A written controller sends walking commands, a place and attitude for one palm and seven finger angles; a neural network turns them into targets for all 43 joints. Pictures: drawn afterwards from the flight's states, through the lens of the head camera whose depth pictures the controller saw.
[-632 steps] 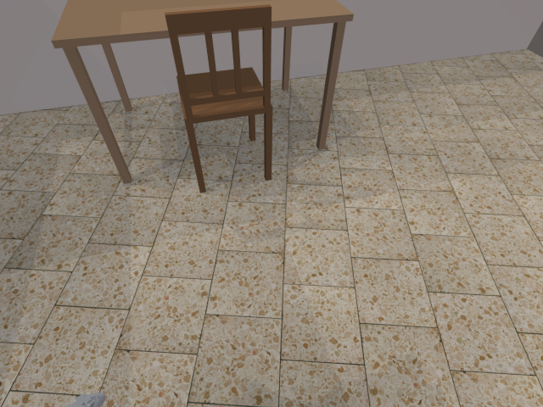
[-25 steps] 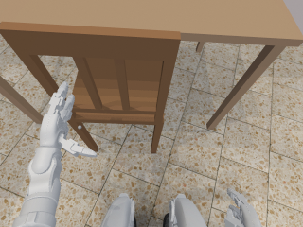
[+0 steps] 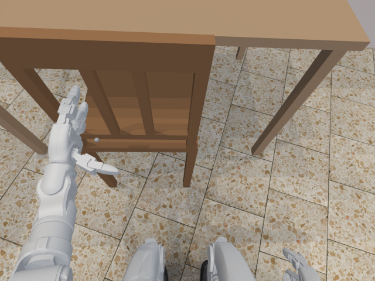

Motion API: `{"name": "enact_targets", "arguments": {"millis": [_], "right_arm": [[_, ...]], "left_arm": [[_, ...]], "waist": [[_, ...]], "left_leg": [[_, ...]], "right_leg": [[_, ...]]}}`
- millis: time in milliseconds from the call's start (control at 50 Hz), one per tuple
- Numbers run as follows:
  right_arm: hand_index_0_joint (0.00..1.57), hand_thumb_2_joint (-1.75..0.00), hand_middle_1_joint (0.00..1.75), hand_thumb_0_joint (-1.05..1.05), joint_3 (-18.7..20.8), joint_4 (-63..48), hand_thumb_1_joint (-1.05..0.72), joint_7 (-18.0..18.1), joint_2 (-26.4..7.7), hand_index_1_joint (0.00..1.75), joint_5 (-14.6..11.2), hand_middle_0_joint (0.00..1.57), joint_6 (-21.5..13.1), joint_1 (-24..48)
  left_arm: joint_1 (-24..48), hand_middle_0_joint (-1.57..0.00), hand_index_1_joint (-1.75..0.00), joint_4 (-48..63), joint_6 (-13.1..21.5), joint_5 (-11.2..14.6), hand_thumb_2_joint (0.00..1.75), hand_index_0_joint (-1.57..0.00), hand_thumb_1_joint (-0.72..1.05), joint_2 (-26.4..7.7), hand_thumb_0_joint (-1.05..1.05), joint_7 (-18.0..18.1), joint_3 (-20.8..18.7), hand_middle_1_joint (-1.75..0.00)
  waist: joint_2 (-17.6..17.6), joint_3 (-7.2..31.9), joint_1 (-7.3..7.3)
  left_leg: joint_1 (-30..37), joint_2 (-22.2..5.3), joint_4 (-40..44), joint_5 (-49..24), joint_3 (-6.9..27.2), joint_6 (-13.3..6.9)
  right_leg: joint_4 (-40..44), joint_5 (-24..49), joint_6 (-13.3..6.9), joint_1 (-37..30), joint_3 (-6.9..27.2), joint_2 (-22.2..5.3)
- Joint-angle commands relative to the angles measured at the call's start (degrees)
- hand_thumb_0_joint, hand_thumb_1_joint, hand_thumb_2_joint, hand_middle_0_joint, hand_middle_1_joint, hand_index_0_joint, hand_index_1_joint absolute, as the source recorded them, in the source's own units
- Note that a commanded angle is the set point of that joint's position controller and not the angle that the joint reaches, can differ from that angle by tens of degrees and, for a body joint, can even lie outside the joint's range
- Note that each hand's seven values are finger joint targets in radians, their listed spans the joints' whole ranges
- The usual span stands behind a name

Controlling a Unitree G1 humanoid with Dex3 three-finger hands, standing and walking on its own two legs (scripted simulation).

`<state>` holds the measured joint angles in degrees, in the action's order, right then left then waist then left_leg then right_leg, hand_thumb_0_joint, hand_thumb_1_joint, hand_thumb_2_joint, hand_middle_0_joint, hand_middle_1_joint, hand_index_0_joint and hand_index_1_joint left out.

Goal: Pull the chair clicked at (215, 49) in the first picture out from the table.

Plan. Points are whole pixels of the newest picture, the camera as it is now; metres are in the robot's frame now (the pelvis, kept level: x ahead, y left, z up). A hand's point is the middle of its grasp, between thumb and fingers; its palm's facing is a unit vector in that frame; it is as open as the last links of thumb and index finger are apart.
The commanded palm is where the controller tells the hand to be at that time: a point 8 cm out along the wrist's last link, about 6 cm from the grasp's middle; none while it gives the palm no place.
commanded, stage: push the fingers through the gap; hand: left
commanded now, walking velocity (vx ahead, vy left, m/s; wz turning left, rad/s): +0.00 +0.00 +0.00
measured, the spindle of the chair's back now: (103, 105) +0.50 +0.20 +0.00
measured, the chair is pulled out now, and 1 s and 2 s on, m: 0.00 0.00 0.00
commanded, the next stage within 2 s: hook a spindle and tug to test in 1.12 s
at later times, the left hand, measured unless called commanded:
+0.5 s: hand (100, 118) +0.45 +0.20 +0.02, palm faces +0.02 -1.00 -0.03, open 16.9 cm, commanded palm +0.43 +0.24 +0.02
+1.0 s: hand (104, 110) +0.47 +0.19 +0.01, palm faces +0.03 -1.00 -0.02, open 16.9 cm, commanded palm +0.45 +0.23 +0.02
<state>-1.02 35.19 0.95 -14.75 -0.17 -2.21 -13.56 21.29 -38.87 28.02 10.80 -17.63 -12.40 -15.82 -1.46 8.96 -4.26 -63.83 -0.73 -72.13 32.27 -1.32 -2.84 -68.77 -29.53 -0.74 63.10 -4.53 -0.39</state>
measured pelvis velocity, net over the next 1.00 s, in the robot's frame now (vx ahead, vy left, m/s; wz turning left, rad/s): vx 0.00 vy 0.01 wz -0.02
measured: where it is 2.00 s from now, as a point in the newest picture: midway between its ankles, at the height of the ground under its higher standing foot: outside the picture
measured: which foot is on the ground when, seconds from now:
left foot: down 0.00-1.00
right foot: down 0.00-1.00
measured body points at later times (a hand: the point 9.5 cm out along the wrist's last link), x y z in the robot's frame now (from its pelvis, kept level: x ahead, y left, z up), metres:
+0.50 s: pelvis +0.00 +0.00 -0.01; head +0.14 +0.02 +0.42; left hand +0.44 +0.25 +0.02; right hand +0.08 -0.26 -0.12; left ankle +0.01 +0.09 -0.63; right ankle +0.03 -0.12 -0.63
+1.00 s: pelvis +0.00 +0.01 +0.00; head +0.16 +0.03 +0.42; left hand +0.46 +0.25 +0.02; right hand +0.05 -0.26 -0.12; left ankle +0.01 +0.09 -0.63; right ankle +0.03 -0.12 -0.63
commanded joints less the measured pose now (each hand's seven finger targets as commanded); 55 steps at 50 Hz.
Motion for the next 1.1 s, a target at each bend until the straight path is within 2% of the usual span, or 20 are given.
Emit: {"name": "enact_targets", "arguments": {"millis": [0,20,40,140,180,300,340,380,440,520,580,620,640,720,800,860,900,960,980,1080], "right_arm": [[0.2,-0.9,0.3,0.0,3.7,-4.84,-0.9,0.28,-9.2,0.3,0.0,0.2,-1.49,-4.07],[0.2,-0.9,0.3,0.0,3.68,-4.51,-0.9,0.33,-9.21,0.3,-0.06,0.2,-1.32,-4.12],[0.2,-0.9,0.3,0.0,3.66,-4.46,-0.9,0.44,-9.41,0.3,0.0,0.2,-1.19,-4.57],[0.2,-0.9,0.3,0.0,3.65,-4.32,-0.9,0.44,-9.51,0.3,0.12,0.2,-0.88,-5.01],[0.2,-0.9,0.3,0.0,3.67,-3.64,-0.9,0.43,-9.63,0.3,0.3,0.2,-0.72,-5.43],[0.2,-0.9,0.3,0.0,3.27,-2.87,-0.9,0.45,-10.01,0.3,0.42,0.2,0.09,-6.3],[0.2,-0.9,0.3,0.0,3.36,-2.89,-0.9,0.5,-10.44,0.3,0.61,0.2,0.33,-6.98],[0.2,-0.9,0.3,0.0,3.43,-3.0,-0.9,0.24,-10.1,0.3,0.71,0.2,0.53,-7.08],[0.2,-0.9,0.3,0.0,3.46,-2.71,-0.9,-0.1,-10.18,0.3,0.79,0.2,1.16,-8.02],[0.2,-0.9,0.3,0.0,3.14,-2.62,-0.9,-0.02,-10.64,0.3,0.94,0.2,2.42,-8.66],[0.2,-0.9,0.3,0.0,3.25,-2.89,-0.9,-0.25,-10.22,0.3,1.18,0.2,2.64,-8.88],[0.2,-0.9,0.3,0.0,3.22,-2.41,-0.9,-0.24,-10.38,0.3,1.3,0.2,3.02,-9.36],[0.2,-0.9,0.3,0.0,3.26,-2.34,-0.9,-0.35,-10.21,0.3,1.33,0.2,3.08,-9.72],[0.2,-0.9,0.3,0.0,3.2,-2.08,-0.9,-0.53,-10.67,0.3,1.28,0.2,3.98,-10.37],[0.2,-0.9,0.3,0.0,3.41,-3.03,-0.9,-0.92,-10.25,0.3,1.3,0.2,4.48,-10.18],[0.2,-0.9,0.3,0.0,3.49,-2.72,-0.9,-1.17,-10.19,0.3,1.25,0.2,4.77,-10.41],[0.2,-0.9,0.3,0.0,3.44,-2.26,-0.9,-0.96,-10.48,0.3,1.34,0.2,4.98,-10.47],[0.2,-0.9,0.3,0.0,3.4,-2.7,-0.9,-0.81,-10.34,0.3,1.6,0.2,4.9,-10.43],[0.2,-0.9,0.3,0.0,3.32,-2.89,-0.9,-1.02,-9.86,0.3,1.51,0.2,4.81,-10.08],[0.2,-0.9,0.3,0.0,3.28,-2.38,-0.9,-1.06,-10.06,0.3,1.44,0.2,5.12,-10.07]], "left_arm": [[15.3,-0.06,-0.08,9.35,4.27,0.59,0.3,-0.06,-0.5,-11.36,0.0,-0.14,-3.41,-0.08],[16.56,-0.06,-0.08,8.12,4.03,0.64,0.3,-0.06,-0.5,-11.04,0.0,-0.35,-3.07,-0.08],[16.32,-0.06,-0.08,7.02,4.08,0.63,0.3,-0.06,-0.5,-12.75,0.0,-0.38,-4.78,-0.08],[22.5,-0.06,-0.08,6.37,5.08,0.33,0.3,-0.06,-0.5,-12.33,0.0,-0.82,-3.63,-0.08],[24.25,-0.06,-0.08,5.16,5.41,0.22,0.3,-0.06,-0.5,-13.6,0.0,-0.9,-4.62,-0.08],[30.14,-0.06,-0.08,-1.33,5.16,-0.69,0.3,-0.06,-0.5,-14.45,0.0,-1.35,-4.59,-0.08],[31.63,-0.06,-0.08,-1.55,5.62,-0.97,0.3,-0.06,-0.5,-17.28,0.0,-1.29,-6.7,-0.08],[33.16,-0.06,-0.08,-0.26,5.85,-1.09,0.3,-0.06,-0.5,-15.33,0.0,-1.39,-4.9,-0.08],[32.24,-0.06,-0.08,-2.96,5.1,-1.05,0.3,-0.06,-0.5,-14.5,0.0,-1.34,-4.66,-0.08],[34.95,-0.06,-0.08,-6.98,4.63,-1.94,0.3,-0.06,-0.5,-19.02,0.0,-0.69,-8.3,-0.08],[37.59,-0.06,-0.08,-3.79,5.73,-2.22,0.3,-0.06,-0.5,-18.14,0.0,-0.85,-7.03,-0.08],[38.72,-0.06,-0.08,-4.72,6.02,-2.38,0.3,-0.06,-0.5,-18.98,0.0,-0.79,-7.45,-0.08],[38.66,-0.06,-0.08,-5.59,5.94,-2.41,0.3,-0.06,-0.5,-17.31,0.0,-0.98,-6.19,-0.08],[37.17,-0.06,-0.08,-9.91,4.68,-2.57,0.3,-0.06,-0.5,-18.88,0.0,-1.02,-8.04,-0.08],[36.95,-0.06,-0.08,-5.51,5.33,-2.48,0.3,-0.06,-0.5,-16.84,0.0,-1.02,-6.44,-0.08],[36.83,-0.06,-0.08,-5.19,5.21,-2.42,0.3,-0.06,-0.5,-15.6,0.0,-0.53,-5.5,-0.08],[38.77,-0.06,-0.08,-6.68,5.13,-2.84,0.3,-0.06,-0.5,-17.31,0.0,0.32,-6.67,-0.08],[38.86,-0.06,-0.08,-3.94,6.22,-3.36,0.3,-0.06,-0.5,-19.79,0.0,1.0,-8.59,-0.08],[38.12,-0.06,-0.08,-4.23,6.2,-3.3,0.3,-0.06,-0.5,-17.24,0.0,0.86,-6.66,-0.08],[37.54,-0.06,-0.08,-6.86,5.72,-3.33,0.3,-0.06,-0.5,-16.69,0.0,0.37,-6.11,-0.08]], "waist": [[-2.82,24.91,-0.21],[-1.45,24.13,-1.03],[-1.17,23.9,-0.5],[-4.55,25.07,-1.3],[-4.03,26.45,-1.48],[-4.38,24.22,-2.63],[-4.64,26.43,-2.12],[-6.78,29.23,-2.44],[-4.79,28.49,-2.97],[-3.32,25.87,-3.06],[-7.46,30.33,-3.0],[-5.9,29.53,-3.56],[-6.02,29.12,-3.93],[-4.24,26.97,-3.79],[-7.49,30.46,-3.17],[-6.96,29.31,-3.63],[-5.42,27.0,-4.21],[-7.11,30.64,-3.1],[-7.54,30.43,-3.34],[-7.3,27.7,-3.86]], "left_leg": [[17.5,-0.08,9.2,-22.95,4.32,2.33],[16.05,-0.04,8.83,-22.12,4.02,1.98],[15.48,-0.02,8.95,-22.44,4.12,1.95],[17.85,-0.1,8.7,-22.49,4.34,2.1],[17.99,-0.14,8.25,-23.13,4.55,2.15],[15.85,0.01,7.96,-19.88,4.56,1.84],[16.82,-0.11,7.76,-21.39,5.02,1.94],[20.13,-0.29,7.54,-24.32,5.25,2.23],[19.64,-0.47,7.36,-25.81,5.53,2.16],[15.12,-0.28,7.15,-22.44,5.12,1.71],[20.26,-0.53,6.86,-26.98,5.44,2.19],[19.53,-0.7,6.71,-26.87,5.63,2.11],[20.46,-0.82,6.89,-27.79,6.13,2.2],[17.73,-0.74,6.97,-25.46,5.78,2.01],[22.45,-1.04,7.36,-29.38,6.27,2.5],[22.98,-1.35,7.54,-30.18,6.77,2.7],[20.08,-1.08,7.54,-26.44,6.55,2.35],[21.66,-0.89,7.37,-28.78,6.29,2.5],[21.92,-0.82,7.47,-28.49,6.11,2.55],[21.4,-1.05,7.44,-28.53,6.18,2.61]], "right_leg": [[7.35,16.63,-0.91,-13.61,2.46,1.02],[7.55,17.07,-0.72,-14.0,2.75,1.05],[7.38,17.33,-0.87,-14.43,2.65,1.08],[7.26,15.99,-0.98,-11.7,2.62,1.15],[6.99,16.57,-0.88,-12.14,2.63,1.07],[7.19,13.86,-0.87,-9.85,2.68,1.16],[6.48,14.44,-1.09,-10.23,2.53,1.26],[6.31,16.01,-1.03,-9.38,2.34,1.22],[6.29,16.94,-0.94,-9.28,2.03,1.44],[6.25,15.6,-0.77,-9.72,2.38,1.37],[5.71,17.73,-0.98,-8.99,2.22,1.41],[5.88,17.75,-0.85,-9.14,2.21,1.52],[5.74,17.65,-0.95,-7.99,1.86,1.62],[6.24,16.52,-0.84,-8.11,1.84,1.65],[6.05,17.59,-0.99,-7.43,1.57,1.69],[6.18,17.21,-0.95,-6.38,1.22,1.83],[6.34,15.82,-0.82,-6.5,1.44,1.77],[5.83,17.83,-0.97,-8.55,1.81,1.63],[6.17,17.65,-0.9,-8.43,1.81,1.7],[6.2,17.24,-1.0,-6.8,1.46,1.71]]}}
